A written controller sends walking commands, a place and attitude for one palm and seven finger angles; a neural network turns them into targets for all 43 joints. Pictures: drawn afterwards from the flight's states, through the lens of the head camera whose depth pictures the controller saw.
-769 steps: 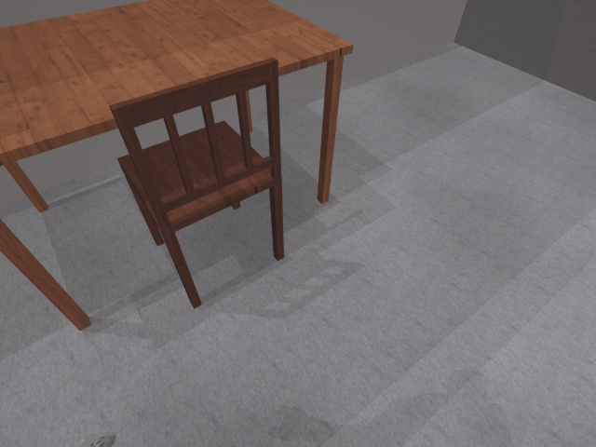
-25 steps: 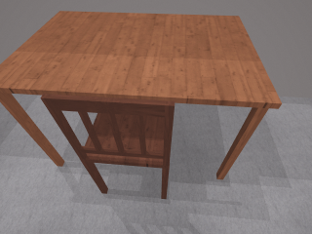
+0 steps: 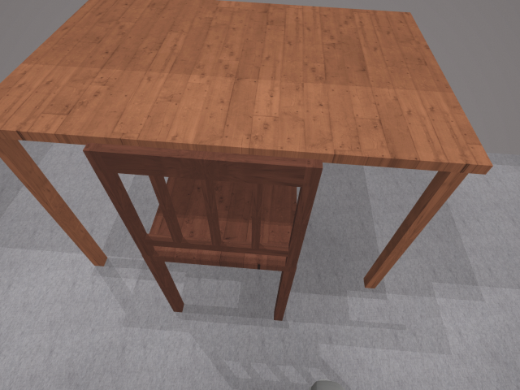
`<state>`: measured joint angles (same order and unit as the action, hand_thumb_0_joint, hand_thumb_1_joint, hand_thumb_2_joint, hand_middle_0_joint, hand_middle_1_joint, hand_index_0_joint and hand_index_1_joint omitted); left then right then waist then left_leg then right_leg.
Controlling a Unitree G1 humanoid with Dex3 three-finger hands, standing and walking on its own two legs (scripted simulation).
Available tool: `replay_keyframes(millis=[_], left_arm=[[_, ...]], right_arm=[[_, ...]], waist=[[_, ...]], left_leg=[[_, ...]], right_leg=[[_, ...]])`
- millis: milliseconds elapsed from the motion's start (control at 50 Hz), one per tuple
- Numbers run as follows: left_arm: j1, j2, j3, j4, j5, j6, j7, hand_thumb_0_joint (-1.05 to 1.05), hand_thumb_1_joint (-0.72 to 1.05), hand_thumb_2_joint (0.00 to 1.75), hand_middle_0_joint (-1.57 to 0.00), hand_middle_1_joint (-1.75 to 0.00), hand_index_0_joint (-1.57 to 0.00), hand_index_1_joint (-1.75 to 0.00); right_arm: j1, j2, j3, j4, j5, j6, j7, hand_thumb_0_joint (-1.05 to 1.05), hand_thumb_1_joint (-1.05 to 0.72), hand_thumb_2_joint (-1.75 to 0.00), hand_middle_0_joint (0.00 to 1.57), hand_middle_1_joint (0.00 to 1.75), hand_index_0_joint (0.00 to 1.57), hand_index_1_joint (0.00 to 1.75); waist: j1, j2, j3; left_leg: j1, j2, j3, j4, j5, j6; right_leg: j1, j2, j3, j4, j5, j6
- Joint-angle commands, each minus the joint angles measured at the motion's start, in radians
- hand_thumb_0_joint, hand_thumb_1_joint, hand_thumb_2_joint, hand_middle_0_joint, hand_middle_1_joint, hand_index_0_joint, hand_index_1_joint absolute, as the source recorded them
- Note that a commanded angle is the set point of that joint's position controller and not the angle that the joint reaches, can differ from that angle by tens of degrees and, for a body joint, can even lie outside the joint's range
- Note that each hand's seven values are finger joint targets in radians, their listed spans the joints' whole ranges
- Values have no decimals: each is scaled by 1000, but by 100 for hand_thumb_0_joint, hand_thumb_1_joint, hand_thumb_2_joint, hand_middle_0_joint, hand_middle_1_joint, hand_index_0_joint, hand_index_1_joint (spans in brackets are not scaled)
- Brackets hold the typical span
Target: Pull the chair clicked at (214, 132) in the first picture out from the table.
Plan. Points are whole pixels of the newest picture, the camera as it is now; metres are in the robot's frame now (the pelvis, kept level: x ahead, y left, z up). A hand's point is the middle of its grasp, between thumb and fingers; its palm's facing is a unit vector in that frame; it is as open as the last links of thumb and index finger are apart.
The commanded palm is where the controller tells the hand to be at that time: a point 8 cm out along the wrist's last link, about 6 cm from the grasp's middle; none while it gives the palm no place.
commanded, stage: come to a stop and stand still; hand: left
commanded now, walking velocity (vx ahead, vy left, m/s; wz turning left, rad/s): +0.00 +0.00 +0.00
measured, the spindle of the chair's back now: (212, 213) +0.46 +0.14 -0.09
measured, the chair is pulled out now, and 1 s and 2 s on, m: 0.00 0.00 0.00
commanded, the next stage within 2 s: look again from close up in 1.06 s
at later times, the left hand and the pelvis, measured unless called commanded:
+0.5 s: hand out of the picture +0.06 +0.19 -0.15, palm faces +0.05 -0.97 -0.23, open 7.2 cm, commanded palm none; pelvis +0.02 +0.02 +0.02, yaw +1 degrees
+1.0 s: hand out of the picture -0.04 +0.17 -0.16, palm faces +0.06 -0.99 -0.16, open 7.4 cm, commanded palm none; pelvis -0.01 +0.02 +0.02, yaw +2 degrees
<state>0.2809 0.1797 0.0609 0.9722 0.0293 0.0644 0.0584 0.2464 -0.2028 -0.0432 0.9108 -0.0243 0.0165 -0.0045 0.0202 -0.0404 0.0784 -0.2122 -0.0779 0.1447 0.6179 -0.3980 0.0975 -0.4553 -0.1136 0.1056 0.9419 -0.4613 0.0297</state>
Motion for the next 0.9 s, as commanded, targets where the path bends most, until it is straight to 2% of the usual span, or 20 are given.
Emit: replay_keyframes(millis=[0,80,120,240,300,320,340,360,380,400,460,540,560,580,600,620,700,740,800,880], left_arm=[[-35,71,25,-70,-5,-31,-7,0,90,90,-20,-30,-20,-30],[-32,33,0,-47,-5,-38,-26,0,90,90,-20,-30,-20,-30],[-40,29,-10,-42,-9,-40,-25,0,90,90,-20,-30,-20,-30],[-16,13,-26,-15,-17,-42,1,0,90,90,-20,-30,-20,-30],[46,9,-29,19,-18,-56,10,0,90,90,-20,-30,-20,-30],[76,10,-31,35,-18,-67,11,0,90,90,-20,-30,-20,-30],[84,32,-33,48,-19,-76,12,0,90,90,-20,-30,-20,-30],[55,30,-38,47,-24,-83,10,0,90,90,-20,-30,-20,-30],[11,25,-43,39,-26,-83,6,0,90,90,-20,-30,-20,-30],[-2,15,-48,36,-25,-82,3,0,90,90,-20,-30,-20,-30],[29,2,-49,50,-27,-77,3,0,90,90,-20,-30,-20,-30],[53,4,-53,75,-25,-74,-1,0,90,90,-20,-30,-20,-30],[122,70,-57,121,-8,-104,27,0,90,90,-20,-30,-20,-30],[119,67,-53,89,-23,-109,23,0,90,90,-20,-30,-20,-30],[78,85,-55,77,-29,-112,8,0,90,90,-20,-30,-20,-30],[51,78,-62,60,-30,-109,-3,0,90,90,-20,-30,-20,-30],[50,44,-76,65,-24,-102,-13,0,90,90,-20,-30,-20,-30],[62,31,-79,68,-22,-98,-13,0,90,90,-20,-30,-20,-30],[81,30,-77,74,-18,-94,-16,0,90,90,-20,-30,-20,-30],[107,19,-78,88,-17,-96,-14,0,90,90,-20,-30,-20,-30]], right_arm=[[44,-81,0,-41,-13,-10,-16,0,-90,-90,20,30,20,30],[143,-63,12,30,-7,-51,-39,0,-90,-90,20,30,20,30],[154,-56,17,55,-7,-58,-49,0,-90,-90,20,30,20,30],[152,-48,15,117,5,-48,-55,0,-90,-90,20,30,20,30],[147,-27,18,140,11,-44,-50,0,-90,-90,20,30,20,30],[151,-18,21,143,14,-47,-50,0,-90,-90,20,30,20,30],[162,-3,22,147,20,-47,-51,0,-90,-90,20,30,20,30],[178,2,25,160,19,-37,-48,0,-90,-90,20,30,20,30],[187,14,30,174,15,-32,-45,0,-90,-90,20,30,20,30],[182,24,32,188,12,-34,-43,0,-90,-90,20,30,20,30],[182,17,41,208,12,-51,-47,0,-90,-90,20,30,20,30],[175,14,48,216,15,-52,-45,0,-90,-90,20,30,20,30],[85,-73,41,143,25,-60,-37,0,-90,-90,20,30,20,30],[130,-50,46,111,14,-58,-33,0,-90,-90,20,30,20,30],[113,-30,48,119,6,-54,-28,0,-90,-90,20,30,20,30],[128,-15,49,109,6,-50,-29,0,-90,-90,20,30,20,30],[129,-28,54,104,8,-48,-28,0,-90,-90,20,30,20,30],[129,-43,52,103,9,-45,-26,0,-90,-90,20,30,20,30],[124,-54,51,108,9,-49,-24,0,-90,-90,20,30,20,30],[118,-61,52,120,13,-57,-26,0,-90,-90,20,30,20,30]], waist=[[-14,74,15],[-30,100,-54],[-29,84,-59],[-12,88,-64],[11,57,-62],[16,26,-59],[-2,-12,-56],[-32,-58,-67],[-48,-67,-42],[-43,-30,6],[-24,46,-6],[-19,30,32],[6,-61,6],[-9,1,-86],[-22,119,-118],[-37,136,-96],[-34,28,10],[-38,25,47],[-32,70,64],[-27,21,37]], left_leg=[[54,298,-300,-287,582,116],[245,301,-279,-277,869,105],[279,317,-280,-265,975,109],[279,312,-264,-231,1180,48],[202,271,-251,-196,1006,3],[160,227,-249,-163,897,-37],[100,180,-229,-163,708,-78],[104,152,-203,-210,458,-86],[115,151,-193,-266,343,-83],[103,164,-200,-300,345,-70],[132,199,-221,-338,529,-60],[104,200,-224,-364,415,-50],[36,242,-191,-137,842,-62],[26,173,-199,-171,480,-83],[34,153,-191,-196,268,-75],[5,155,-205,-219,184,-66],[-39,182,-250,-260,184,-41],[-52,184,-260,-297,93,-42],[-69,190,-273,-346,38,-40],[-37,193,-268,-356,90,-42]], right_leg=[[-167,53,-116,295,-9,-45],[-138,59,-120,153,41,-26],[-91,60,-112,37,33,-30],[113,75,-127,-269,81,-58],[258,62,-100,-461,259,-72],[316,46,-40,-536,408,-90],[350,-17,43,-508,617,-128],[333,-60,73,-500,689,-160],[292,-52,53,-501,638,-159],[264,-25,28,-507,574,-141],[283,25,-9,-499,446,-104],[269,28,-11,-539,362,-94],[265,-2,-49,-482,748,-47],[340,-24,11,-473,577,-95],[316,-51,39,-486,523,-118],[280,-40,40,-490,384,-128],[209,11,10,-515,257,-117],[179,21,16,-526,184,-116],[182,31,2,-522,191,-111],[211,33,-3,-519,252,-101]])
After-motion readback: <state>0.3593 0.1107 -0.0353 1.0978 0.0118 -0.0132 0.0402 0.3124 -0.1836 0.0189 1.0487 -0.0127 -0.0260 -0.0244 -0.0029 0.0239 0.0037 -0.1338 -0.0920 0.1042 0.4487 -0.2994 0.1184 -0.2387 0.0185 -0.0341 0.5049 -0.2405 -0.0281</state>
